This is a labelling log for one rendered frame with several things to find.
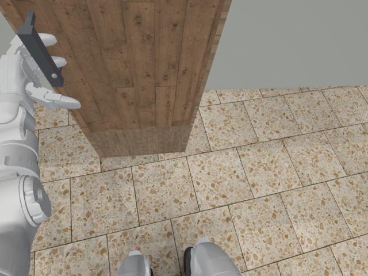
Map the robot left thigh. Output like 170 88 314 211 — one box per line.
115 255 151 276

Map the left robot upper arm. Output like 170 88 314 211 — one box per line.
0 175 52 276

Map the robot left hand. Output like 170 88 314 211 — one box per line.
0 33 81 110

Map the cupboard door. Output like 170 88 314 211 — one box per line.
0 0 225 133

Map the robot left forearm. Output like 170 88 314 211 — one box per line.
0 93 40 181

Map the handle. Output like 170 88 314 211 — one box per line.
17 11 64 87

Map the robot right shin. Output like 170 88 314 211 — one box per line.
190 237 209 276

